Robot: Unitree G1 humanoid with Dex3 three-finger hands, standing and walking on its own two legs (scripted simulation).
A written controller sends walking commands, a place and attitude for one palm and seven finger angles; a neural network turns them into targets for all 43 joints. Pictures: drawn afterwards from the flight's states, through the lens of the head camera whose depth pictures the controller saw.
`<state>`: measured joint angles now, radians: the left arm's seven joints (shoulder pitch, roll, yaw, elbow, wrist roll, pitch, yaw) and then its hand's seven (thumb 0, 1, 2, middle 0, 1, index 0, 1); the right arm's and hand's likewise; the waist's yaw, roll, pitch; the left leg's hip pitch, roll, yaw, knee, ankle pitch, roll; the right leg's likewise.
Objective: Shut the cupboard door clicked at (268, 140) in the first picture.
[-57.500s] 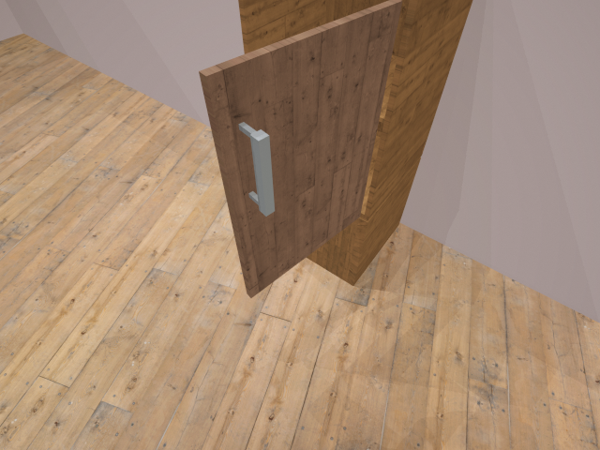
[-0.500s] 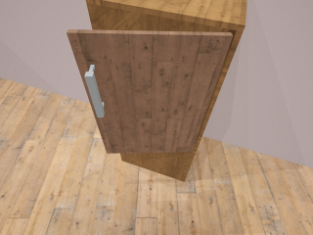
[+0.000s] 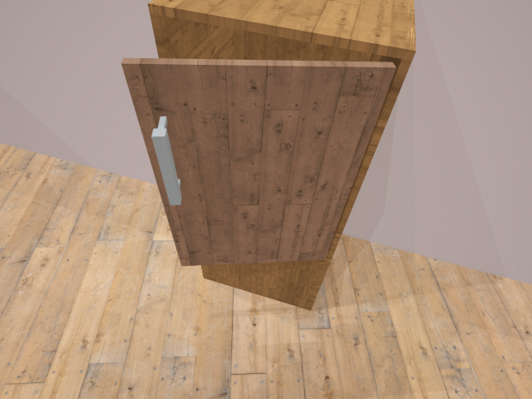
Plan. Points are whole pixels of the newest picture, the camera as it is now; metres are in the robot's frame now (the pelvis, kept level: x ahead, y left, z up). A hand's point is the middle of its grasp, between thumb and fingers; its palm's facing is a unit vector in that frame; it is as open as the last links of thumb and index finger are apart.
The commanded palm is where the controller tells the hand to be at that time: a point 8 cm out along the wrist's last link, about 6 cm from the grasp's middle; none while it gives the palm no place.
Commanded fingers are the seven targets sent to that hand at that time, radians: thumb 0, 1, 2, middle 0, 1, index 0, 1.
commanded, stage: look again from close up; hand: left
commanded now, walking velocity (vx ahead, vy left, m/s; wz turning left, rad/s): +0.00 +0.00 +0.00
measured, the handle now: (169, 163) +0.48 +0.21 +0.07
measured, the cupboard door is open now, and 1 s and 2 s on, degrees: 21 21 21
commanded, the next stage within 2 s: shuffle to correct the standing spot in 0.54 s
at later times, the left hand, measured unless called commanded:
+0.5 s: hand out of the picture +0.07 +0.23 -0.14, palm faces +0.02 -0.93 -0.36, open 7.4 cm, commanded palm none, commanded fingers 0.00 0.90 0.90 -0.20 -0.30 -0.20 -0.30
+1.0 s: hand out of the picture -0.05 +0.15 -0.19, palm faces +0.07 -0.99 -0.15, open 7.4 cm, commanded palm none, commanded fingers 0.00 0.90 0.90 -0.20 -0.30 -0.20 -0.30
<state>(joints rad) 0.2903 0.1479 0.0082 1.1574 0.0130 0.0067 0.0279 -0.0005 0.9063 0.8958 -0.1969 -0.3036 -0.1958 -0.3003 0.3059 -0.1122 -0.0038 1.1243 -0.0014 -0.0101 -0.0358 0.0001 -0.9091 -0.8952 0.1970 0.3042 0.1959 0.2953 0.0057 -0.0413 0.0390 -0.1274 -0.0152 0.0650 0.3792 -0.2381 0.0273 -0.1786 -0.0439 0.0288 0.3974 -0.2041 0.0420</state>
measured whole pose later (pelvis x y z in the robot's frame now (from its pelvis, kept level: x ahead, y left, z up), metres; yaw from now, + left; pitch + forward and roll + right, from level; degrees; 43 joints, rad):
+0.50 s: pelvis -0.02 -0.01 +0.00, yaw +1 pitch -3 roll +0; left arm 0.16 0.33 0.00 0.99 0.02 -0.02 0.01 0.00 0.90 0.90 -0.20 -0.30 -0.20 -0.30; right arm 0.13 -0.33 -0.03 1.00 -0.01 -0.02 0.00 0.00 -0.91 -0.90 0.20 0.30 0.20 0.30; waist 0.00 0.01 0.00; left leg -0.16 0.00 0.04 0.46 -0.24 0.01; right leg -0.20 -0.03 0.00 0.47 -0.21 0.02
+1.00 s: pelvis +0.00 -0.01 -0.01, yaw +4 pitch -2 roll +0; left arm 0.38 0.17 0.00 1.10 0.02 0.01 0.01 0.00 0.90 0.90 -0.20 -0.30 -0.20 -0.30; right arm 0.36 -0.13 -0.01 1.14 -0.01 0.01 0.00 0.00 -0.91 -0.90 0.20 0.30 0.20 0.30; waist -0.01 -0.03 0.02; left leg -0.19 -0.02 0.00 0.53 -0.31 0.02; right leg -0.21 -0.05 -0.04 0.53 -0.29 0.02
